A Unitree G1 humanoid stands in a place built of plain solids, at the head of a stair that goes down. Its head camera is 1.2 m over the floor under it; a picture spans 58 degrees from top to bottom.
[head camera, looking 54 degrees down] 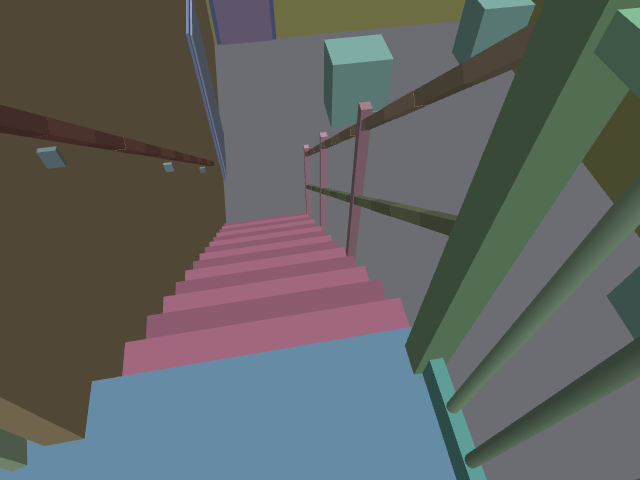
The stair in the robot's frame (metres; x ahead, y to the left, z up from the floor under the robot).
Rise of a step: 0.20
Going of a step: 0.20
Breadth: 0.98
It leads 10 degrees to the left of straight ahead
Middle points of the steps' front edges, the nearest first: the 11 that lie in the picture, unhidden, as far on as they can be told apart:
0.47 0.15 0.00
0.67 0.19 -0.20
0.87 0.22 -0.40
1.06 0.26 -0.60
1.26 0.29 -0.80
1.46 0.33 -1.00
1.66 0.36 -1.20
1.85 0.40 -1.40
2.05 0.43 -1.60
2.25 0.47 -1.80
2.44 0.50 -2.00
